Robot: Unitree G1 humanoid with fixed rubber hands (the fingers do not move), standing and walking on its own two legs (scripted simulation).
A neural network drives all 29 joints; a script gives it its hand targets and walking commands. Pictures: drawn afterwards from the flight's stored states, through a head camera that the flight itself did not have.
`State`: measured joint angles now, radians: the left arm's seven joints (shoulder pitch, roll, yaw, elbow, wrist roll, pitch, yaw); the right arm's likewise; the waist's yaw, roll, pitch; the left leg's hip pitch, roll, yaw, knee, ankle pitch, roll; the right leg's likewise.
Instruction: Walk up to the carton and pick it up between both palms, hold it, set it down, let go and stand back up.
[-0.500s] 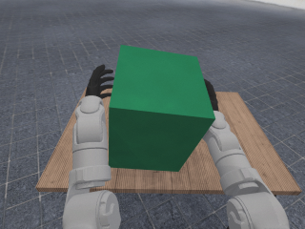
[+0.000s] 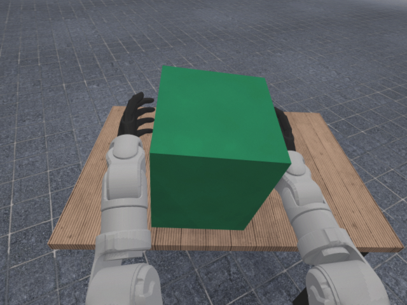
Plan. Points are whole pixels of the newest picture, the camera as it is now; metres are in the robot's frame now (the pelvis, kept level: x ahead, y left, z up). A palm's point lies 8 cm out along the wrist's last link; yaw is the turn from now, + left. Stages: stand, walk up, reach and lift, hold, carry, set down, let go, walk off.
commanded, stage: set down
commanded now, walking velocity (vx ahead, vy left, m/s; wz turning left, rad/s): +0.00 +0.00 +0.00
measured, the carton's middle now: (206, 154) +0.38 -0.01 +0.13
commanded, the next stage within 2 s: none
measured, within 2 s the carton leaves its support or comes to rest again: rests again in 1.60 s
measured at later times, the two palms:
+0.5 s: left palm (141, 149) +0.39 +0.12 +0.14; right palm (285, 162) +0.36 -0.17 +0.12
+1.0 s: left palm (146, 161) +0.39 +0.11 +0.11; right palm (284, 172) +0.36 -0.18 +0.09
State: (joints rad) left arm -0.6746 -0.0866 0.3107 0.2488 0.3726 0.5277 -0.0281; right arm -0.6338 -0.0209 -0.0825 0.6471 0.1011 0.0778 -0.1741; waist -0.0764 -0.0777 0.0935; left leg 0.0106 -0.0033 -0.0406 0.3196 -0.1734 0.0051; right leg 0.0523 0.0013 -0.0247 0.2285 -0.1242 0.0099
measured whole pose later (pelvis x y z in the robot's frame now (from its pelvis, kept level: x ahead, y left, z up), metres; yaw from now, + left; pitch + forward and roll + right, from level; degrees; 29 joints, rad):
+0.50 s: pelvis +0.00 +0.00 +0.00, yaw +0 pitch -7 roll -1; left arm -0.65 -0.09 0.32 0.40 0.36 0.43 -0.01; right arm -0.59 0.01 -0.15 0.71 0.02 0.03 -0.16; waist -0.07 -0.08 0.08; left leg -0.02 0.00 -0.03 0.30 -0.16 0.00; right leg 0.00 0.00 -0.03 0.24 -0.12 0.00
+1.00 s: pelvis +0.01 +0.00 +0.00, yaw +0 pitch -5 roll -1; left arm -0.58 -0.10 0.29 0.44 0.33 0.35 0.01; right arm -0.53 0.01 -0.14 0.71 0.01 -0.01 -0.15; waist -0.08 -0.06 0.08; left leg -0.05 0.01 -0.02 0.31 -0.17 0.00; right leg -0.01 0.00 -0.04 0.23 -0.12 0.01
